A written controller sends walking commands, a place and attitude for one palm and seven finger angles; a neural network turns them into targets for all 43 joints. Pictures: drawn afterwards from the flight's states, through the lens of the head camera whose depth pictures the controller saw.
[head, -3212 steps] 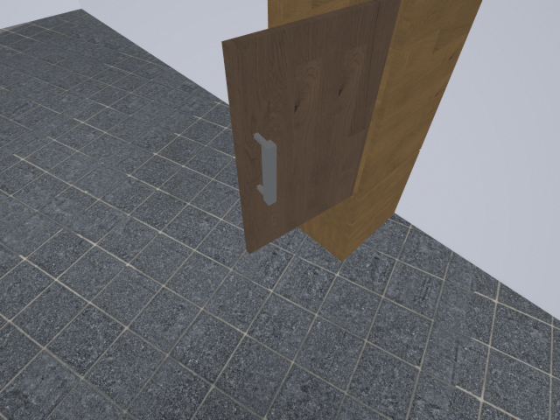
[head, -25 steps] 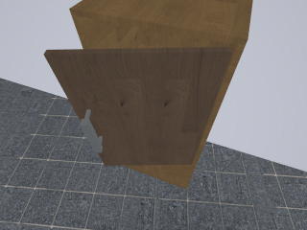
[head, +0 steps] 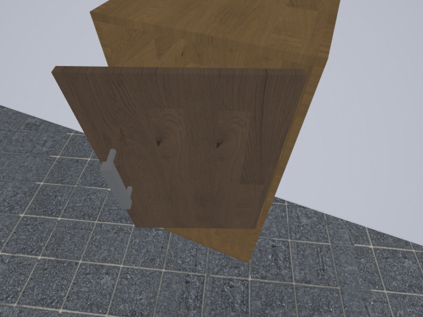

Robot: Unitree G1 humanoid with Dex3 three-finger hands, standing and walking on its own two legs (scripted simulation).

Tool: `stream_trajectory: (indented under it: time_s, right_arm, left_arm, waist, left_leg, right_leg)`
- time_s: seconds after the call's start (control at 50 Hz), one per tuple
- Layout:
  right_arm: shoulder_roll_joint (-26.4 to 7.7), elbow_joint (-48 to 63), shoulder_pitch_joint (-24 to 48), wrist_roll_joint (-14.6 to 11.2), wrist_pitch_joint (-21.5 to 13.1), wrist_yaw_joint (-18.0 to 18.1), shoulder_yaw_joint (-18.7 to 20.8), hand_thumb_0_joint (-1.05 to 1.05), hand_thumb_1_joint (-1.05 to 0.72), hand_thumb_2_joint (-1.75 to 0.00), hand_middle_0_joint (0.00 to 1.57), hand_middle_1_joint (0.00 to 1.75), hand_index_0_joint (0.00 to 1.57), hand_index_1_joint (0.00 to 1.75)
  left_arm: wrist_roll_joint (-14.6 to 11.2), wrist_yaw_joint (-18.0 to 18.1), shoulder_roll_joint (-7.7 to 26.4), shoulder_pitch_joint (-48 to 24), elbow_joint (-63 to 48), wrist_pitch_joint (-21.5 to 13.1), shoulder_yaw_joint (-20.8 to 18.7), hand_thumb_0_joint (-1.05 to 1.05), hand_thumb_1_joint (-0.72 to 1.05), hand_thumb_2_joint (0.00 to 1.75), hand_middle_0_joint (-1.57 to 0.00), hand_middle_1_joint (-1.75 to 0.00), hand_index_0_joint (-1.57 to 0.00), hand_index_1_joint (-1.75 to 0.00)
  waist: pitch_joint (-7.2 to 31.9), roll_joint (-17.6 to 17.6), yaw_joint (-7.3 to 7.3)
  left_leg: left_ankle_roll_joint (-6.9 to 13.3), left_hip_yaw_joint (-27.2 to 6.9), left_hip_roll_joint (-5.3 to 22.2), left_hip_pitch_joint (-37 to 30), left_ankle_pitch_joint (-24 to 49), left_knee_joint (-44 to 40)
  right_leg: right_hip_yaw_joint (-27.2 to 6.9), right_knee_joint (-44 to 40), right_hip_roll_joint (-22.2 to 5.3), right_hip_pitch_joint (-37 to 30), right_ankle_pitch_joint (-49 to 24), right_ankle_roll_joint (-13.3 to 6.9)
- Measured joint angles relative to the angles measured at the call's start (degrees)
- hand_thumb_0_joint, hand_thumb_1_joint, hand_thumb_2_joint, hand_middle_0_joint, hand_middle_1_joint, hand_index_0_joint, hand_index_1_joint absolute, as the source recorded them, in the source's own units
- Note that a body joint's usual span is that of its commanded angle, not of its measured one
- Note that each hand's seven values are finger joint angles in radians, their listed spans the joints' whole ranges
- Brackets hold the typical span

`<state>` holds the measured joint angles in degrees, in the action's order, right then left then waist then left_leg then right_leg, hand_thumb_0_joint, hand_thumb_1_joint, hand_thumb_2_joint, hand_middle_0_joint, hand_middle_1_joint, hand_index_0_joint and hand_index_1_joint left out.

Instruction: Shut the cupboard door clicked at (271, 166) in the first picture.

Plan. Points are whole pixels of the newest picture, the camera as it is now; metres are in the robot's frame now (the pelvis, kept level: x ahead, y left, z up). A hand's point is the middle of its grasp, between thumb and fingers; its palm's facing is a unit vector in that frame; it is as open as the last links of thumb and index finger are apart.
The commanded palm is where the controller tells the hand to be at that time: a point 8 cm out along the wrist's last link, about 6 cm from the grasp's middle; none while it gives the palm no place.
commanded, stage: look again from close up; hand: left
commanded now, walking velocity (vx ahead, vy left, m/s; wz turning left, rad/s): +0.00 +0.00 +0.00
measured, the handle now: (119, 180) +0.39 +0.24 -0.02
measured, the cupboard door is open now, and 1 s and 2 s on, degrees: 21 21 21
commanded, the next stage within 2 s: raise the hand and make a fist in 0.60 s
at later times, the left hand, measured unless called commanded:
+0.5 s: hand out of the picture +0.00 +0.18 -0.18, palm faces +0.01 -0.98 -0.20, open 7.3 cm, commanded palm none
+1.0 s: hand (123, 292) +0.16 +0.17 -0.02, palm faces +0.02 -1.00 +0.02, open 6.7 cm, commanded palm +0.10 +0.23 -0.06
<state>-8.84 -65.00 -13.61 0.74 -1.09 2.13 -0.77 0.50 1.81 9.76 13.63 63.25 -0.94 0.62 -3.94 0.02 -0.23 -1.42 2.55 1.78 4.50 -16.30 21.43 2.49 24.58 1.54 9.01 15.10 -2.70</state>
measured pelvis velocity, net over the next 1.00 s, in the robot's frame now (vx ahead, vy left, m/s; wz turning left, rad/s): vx -0.06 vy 0.01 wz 0.02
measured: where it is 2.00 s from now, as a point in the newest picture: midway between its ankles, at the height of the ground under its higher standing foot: outside the picture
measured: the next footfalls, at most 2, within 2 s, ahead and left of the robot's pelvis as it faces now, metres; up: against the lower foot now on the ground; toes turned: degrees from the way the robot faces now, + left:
none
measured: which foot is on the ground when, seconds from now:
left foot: down 0.00-1.00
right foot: down 0.00-1.00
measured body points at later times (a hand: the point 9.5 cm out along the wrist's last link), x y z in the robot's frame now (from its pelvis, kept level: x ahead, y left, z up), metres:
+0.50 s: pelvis -0.01 +0.00 +0.00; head +0.02 +0.00 +0.45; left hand +0.00 +0.23 -0.16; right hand -0.02 -0.21 -0.16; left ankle -0.05 +0.13 -0.74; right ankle -0.02 -0.09 -0.74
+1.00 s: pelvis -0.06 +0.01 -0.07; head -0.02 +0.02 +0.38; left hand +0.16 +0.22 -0.02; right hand +0.14 -0.25 -0.12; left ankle -0.05 +0.13 -0.74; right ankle -0.02 -0.09 -0.74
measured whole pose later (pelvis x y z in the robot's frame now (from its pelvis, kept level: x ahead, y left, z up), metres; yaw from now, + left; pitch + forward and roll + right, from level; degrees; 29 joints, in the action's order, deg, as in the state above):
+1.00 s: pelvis -0.06 +0.01 -0.07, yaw +1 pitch +11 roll +2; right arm -15.2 -36.2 -10.9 0.6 -18.4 -0.5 4.1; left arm -12.4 -12.3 7.0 18.5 10.4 -34.7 -4.4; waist 7.5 2.3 1.1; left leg 0.3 3.0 -0.2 39.5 -27.4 56.4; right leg 2.0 57.5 -2.0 43.1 24.7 -1.7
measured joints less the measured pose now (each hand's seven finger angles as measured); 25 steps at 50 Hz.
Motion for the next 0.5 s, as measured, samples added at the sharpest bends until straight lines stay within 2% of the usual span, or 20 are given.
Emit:
stream_trajectory:
  time_s: [0.5]
  right_arm:
    - [1.72,-0.74,-1.85,-0.04,-0.14,0.0,-0.07,0.01,-0.91,-0.9,0.2,0.3,0.2,0.3]
  left_arm:
    - [0.0,0.05,-0.42,1.23,-0.03,0.11,-0.13,0.01,0.92,0.9,-0.2,-0.3,-0.2,-0.3]
  waist:
    - [-0.1,0.48,0.0]
  left_leg:
    - [0.23,0.07,-0.19,0.4,0.54,0.04]
  right_leg:
    - [-0.07,-0.21,-0.2,0.29,-0.69,0.18]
